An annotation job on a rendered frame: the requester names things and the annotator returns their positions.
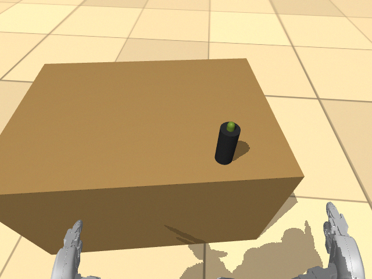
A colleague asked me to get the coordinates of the bottle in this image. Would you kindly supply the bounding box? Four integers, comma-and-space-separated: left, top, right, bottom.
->
215, 121, 241, 165

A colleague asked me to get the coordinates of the right robot hand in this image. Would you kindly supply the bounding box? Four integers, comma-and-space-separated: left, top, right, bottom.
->
292, 202, 365, 279

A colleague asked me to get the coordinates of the left robot hand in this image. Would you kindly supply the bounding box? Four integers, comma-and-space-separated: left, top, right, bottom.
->
51, 220, 101, 279

